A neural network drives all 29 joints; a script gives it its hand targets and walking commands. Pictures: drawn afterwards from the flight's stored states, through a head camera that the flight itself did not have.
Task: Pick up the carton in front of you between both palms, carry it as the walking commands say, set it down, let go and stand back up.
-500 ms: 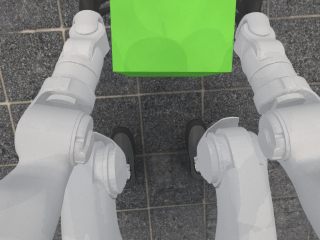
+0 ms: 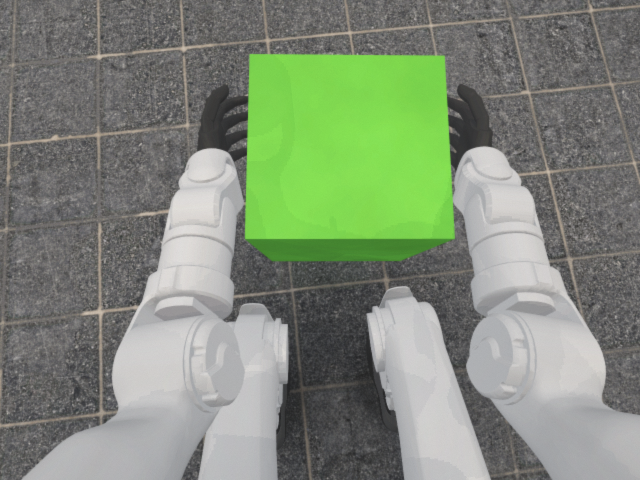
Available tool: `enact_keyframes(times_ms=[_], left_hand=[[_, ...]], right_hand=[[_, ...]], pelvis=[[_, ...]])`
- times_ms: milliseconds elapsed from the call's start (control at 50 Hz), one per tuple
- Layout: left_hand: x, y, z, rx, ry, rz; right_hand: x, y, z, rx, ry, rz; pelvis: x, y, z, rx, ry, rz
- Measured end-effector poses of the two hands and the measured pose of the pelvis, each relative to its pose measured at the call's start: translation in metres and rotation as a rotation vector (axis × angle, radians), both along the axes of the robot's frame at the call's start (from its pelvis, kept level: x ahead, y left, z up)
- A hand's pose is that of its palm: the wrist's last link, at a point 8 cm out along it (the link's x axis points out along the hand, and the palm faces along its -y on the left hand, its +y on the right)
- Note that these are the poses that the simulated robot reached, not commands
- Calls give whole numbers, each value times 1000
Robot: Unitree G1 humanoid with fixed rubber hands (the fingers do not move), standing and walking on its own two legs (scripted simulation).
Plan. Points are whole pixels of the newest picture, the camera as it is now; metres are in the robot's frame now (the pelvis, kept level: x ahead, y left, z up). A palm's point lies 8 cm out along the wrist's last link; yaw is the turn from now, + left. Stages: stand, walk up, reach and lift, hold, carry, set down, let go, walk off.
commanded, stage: reach and lift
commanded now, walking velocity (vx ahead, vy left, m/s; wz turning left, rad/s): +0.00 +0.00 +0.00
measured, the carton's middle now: (340, 179) +0.48 -0.04 -0.13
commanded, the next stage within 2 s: none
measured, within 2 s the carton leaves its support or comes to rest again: neither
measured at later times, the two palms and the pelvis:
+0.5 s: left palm (150, 120) +0.46 +0.12 +0.09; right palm (531, 108) +0.45 -0.18 +0.09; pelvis +0.04 +0.00 +0.13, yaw +0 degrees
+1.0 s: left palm out of the picture +0.42 +0.13 +0.24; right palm out of the picture +0.41 -0.17 +0.24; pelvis +0.09 +0.00 +0.27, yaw -1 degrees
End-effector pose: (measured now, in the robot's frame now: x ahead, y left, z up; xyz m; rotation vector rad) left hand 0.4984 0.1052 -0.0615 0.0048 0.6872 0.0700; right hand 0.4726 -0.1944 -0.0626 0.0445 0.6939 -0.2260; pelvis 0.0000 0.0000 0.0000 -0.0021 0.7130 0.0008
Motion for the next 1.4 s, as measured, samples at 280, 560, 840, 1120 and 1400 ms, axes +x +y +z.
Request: enact_keyframes(times_ms=[280, 560, 840, 1120, 1400], left_hand=[[-16, 10, 76, -9, -17, 27], [-39, 16, 169, -15, -9, 43], [-63, 24, 258, -12, -12, 55], [-85, 31, 342, -8, -19, 62], [-102, 36, 407, 16, -29, 42]], right_hand=[[-9, 9, 75, 14, -18, 14], [-29, 16, 168, 22, -11, 21], [-49, 23, 257, 22, -14, 36], [-67, 30, 342, 15, -20, 55], [-82, 35, 408, -11, -30, 83]], pelvis=[[18, -1, 66, 6, -4, -3], [48, -1, 146, 2, -123, -7], [77, 0, 227, -1, -298, -10], [101, -1, 292, -3, -526, -15], [102, -4, 320, -5, -752, -11]])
